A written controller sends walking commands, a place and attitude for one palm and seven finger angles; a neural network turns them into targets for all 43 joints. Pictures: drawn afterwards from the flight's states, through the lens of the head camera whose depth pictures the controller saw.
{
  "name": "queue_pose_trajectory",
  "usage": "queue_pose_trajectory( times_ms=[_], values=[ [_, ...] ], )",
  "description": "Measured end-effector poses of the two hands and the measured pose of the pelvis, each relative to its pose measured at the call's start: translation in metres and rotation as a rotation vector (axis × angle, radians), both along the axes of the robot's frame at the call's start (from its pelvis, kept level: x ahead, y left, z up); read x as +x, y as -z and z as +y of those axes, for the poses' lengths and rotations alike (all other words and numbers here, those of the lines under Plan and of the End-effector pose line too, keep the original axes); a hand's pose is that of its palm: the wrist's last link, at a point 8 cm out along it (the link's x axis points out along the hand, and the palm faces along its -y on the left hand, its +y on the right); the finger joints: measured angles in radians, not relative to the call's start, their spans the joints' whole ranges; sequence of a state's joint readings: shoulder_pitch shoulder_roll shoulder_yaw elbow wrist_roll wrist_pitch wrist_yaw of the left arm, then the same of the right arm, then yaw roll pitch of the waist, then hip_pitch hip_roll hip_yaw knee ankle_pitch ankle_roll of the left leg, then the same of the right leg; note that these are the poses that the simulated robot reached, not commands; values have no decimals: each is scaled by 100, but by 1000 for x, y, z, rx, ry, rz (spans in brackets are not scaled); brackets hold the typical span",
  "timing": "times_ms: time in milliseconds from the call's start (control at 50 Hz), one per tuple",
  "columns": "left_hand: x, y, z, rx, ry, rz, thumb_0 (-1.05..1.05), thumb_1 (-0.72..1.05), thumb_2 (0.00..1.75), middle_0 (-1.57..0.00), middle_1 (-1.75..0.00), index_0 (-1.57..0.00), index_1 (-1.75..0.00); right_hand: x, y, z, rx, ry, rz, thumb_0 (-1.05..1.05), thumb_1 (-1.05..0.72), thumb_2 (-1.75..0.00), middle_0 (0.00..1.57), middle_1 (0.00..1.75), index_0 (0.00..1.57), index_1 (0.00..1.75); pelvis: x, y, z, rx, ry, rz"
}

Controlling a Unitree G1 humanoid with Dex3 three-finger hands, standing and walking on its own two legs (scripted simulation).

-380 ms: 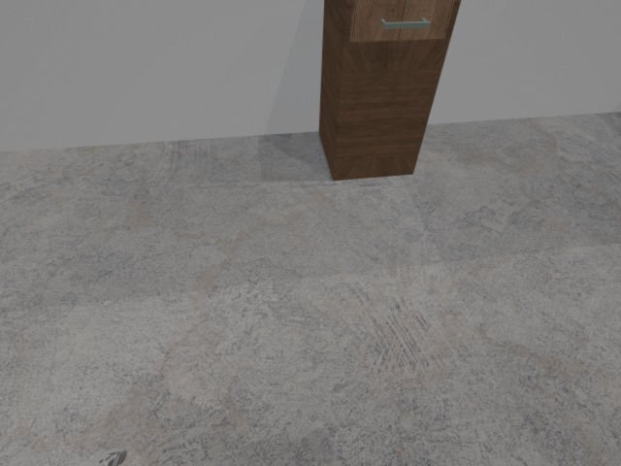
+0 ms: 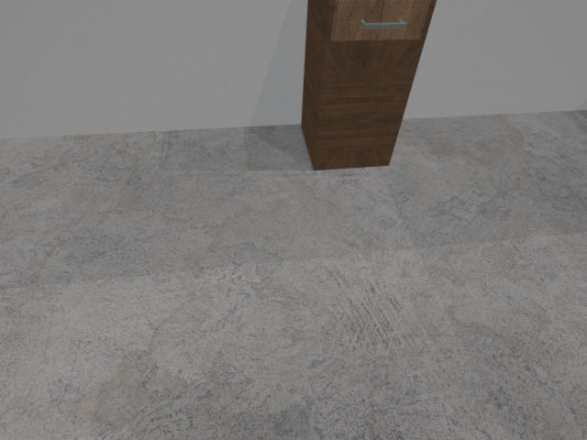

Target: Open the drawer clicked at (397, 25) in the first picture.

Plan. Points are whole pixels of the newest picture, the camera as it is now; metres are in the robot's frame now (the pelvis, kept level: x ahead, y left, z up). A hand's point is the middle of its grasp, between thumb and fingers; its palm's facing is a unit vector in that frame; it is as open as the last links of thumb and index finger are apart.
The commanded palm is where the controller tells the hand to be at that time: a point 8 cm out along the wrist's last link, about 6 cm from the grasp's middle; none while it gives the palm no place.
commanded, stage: stand and wait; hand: left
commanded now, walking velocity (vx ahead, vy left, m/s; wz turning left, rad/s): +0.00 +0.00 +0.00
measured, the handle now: (383, 23) +1.60 -0.27 -0.01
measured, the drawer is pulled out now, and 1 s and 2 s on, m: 0.00 0.00 0.00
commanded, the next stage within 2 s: look at it before walking up in 0.44 s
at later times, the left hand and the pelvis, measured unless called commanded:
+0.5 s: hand out of the picture +0.06 +0.25 -0.15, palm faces -0.03 -0.94 -0.33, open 7.4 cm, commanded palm none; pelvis -0.01 +0.00 +0.00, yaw +0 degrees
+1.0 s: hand out of the picture +0.07 +0.24 -0.15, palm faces -0.03 -0.95 -0.32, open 7.4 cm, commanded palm none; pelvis +0.00 +0.00 +0.00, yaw +0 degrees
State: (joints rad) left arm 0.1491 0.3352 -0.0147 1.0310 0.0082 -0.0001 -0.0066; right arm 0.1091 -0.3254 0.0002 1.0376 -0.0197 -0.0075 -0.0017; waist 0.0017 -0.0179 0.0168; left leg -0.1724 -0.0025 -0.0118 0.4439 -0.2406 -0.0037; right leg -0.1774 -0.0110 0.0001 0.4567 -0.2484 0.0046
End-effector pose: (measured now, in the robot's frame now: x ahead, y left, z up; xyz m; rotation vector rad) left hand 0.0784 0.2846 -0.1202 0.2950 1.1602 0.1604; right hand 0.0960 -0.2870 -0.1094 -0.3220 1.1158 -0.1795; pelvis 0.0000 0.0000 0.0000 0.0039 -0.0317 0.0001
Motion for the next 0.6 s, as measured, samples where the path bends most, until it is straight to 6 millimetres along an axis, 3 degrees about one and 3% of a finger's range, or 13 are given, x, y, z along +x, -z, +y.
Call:
queue_pose_trajectory(
  times_ms=[280, 600],
  values=[
    [-23, 0, 7, 18, -16, 57, 1, 91, 90, -20, -30, -20, -30, -39, 5, -8, -7, 39, 95, 1, -91, -89, 20, 30, 20, 30, -8, -2, -1, -2, 1, -5],
    [-17, -3, 6, 16, -9, 38, 1, 91, 90, -20, -30, -20, -30, -40, 6, -5, 6, 41, 88, 1, -91, -89, 20, 30, 20, 30, -10, -4, -1, -1, 2, -4]
  ],
)
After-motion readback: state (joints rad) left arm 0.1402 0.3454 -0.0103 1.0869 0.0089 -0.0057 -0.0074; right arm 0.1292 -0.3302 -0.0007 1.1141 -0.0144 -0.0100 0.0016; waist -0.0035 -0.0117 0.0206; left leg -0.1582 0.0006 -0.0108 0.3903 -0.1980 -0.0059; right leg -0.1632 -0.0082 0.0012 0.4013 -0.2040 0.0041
